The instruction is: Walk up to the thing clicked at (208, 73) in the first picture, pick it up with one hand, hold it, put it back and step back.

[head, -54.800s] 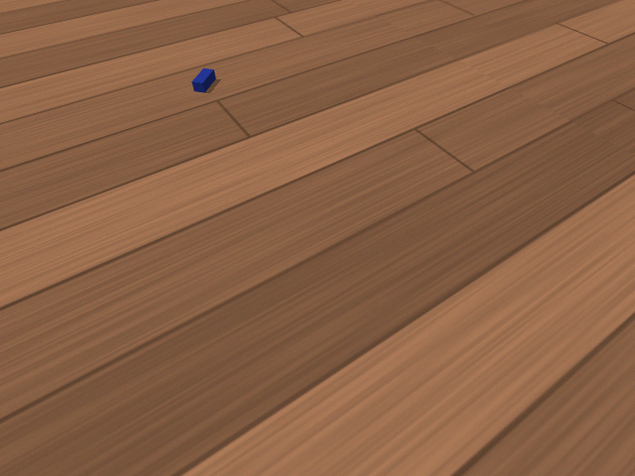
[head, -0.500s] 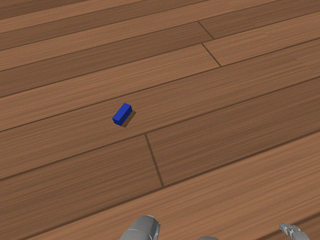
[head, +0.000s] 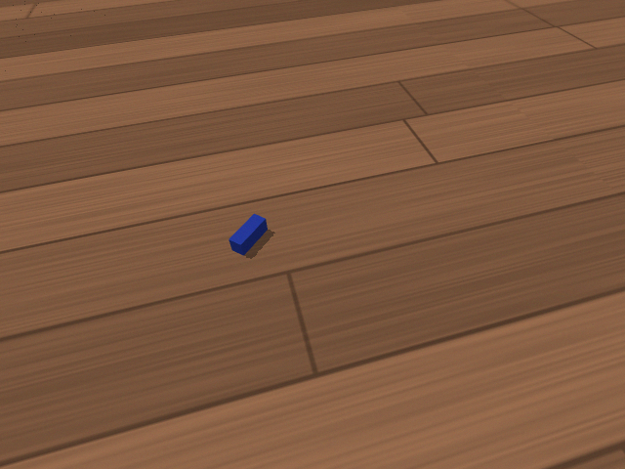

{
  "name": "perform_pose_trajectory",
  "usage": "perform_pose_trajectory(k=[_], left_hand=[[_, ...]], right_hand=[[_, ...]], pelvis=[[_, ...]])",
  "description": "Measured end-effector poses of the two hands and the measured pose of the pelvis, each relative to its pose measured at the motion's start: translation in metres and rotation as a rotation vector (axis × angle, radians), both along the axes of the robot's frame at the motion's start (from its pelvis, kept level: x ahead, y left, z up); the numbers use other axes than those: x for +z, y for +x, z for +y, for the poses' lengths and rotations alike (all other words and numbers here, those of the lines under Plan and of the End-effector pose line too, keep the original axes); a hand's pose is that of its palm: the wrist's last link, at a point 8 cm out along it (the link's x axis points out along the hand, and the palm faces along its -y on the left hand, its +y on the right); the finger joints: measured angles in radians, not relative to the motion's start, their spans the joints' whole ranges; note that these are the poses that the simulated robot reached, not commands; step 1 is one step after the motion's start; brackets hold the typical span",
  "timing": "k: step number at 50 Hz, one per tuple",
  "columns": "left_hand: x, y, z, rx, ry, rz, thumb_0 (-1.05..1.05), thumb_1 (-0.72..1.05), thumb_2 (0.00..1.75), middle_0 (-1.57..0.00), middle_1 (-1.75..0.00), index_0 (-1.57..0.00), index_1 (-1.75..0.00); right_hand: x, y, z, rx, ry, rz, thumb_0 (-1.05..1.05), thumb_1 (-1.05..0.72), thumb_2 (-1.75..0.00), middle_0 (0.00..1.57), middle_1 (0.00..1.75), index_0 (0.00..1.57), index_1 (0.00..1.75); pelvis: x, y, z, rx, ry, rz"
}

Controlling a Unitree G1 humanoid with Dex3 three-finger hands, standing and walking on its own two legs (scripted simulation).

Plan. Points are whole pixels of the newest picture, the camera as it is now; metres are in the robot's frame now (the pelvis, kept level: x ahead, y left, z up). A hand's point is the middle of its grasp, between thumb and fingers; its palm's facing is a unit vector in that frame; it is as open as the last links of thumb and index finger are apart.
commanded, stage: step back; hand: left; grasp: from above
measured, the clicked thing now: (248, 234) +1.11 +0.35 -0.72
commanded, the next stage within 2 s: stand in 0.56 s
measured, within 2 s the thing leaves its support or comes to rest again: neither
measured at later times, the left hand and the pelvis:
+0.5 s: hand out of the picture +0.12 +0.31 -0.15, palm faces +0.04 -0.93 -0.37, open 7.4 cm; pelvis +0.05 +0.04 +0.00, yaw +1 degrees
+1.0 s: hand out of the picture +0.13 +0.29 -0.13, palm faces -0.01 -0.94 -0.34, open 7.4 cm; pelvis +0.05 +0.03 +0.02, yaw +1 degrees
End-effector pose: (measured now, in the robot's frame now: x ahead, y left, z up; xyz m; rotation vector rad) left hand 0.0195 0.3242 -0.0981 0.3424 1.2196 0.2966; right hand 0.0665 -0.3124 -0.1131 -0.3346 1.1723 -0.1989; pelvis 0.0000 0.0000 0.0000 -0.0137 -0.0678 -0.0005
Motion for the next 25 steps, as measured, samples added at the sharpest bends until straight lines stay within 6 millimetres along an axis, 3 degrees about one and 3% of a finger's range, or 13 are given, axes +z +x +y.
perform_pose_trajectory(k=[6,11,19,25], left_hand=[[0.008,-0.011,-0.013,0.042,-0.007,0.003,0.01,0.90,0.89,-0.20,-0.30,-0.20,-0.30],[0.011,-0.003,-0.005,0.046,-0.001,0.025,0.01,0.90,0.89,-0.20,-0.30,-0.21,-0.30],[-0.010,0.050,0.028,0.030,-0.010,0.000,0.01,0.90,0.89,-0.20,-0.30,-0.20,-0.30],[-0.014,0.094,0.030,-0.016,-0.038,-0.036,0.01,0.90,0.89,-0.20,-0.30,-0.20,-0.30]], right_hand=[[0.002,0.026,0.001,0.045,0.012,0.008,0.00,-0.90,-0.90,0.20,0.30,0.21,0.30],[0.002,0.040,0.008,0.064,0.016,0.035,0.00,-0.90,-0.90,0.20,0.30,0.21,0.30],[-0.007,0.061,0.044,0.063,-0.002,0.057,0.00,-0.90,-0.90,0.20,0.30,0.21,0.30],[0.001,0.083,0.065,0.058,0.017,-0.005,0.00,-0.90,-0.90,0.20,0.30,0.21,0.30]], pelvis=[[0.007,0.010,-0.001,0.019,0.010,0.002],[0.010,0.023,0.007,0.028,0.014,0.015],[-0.003,0.043,0.032,0.039,0.040,0.017],[0.000,0.051,0.038,0.016,0.014,0.035]])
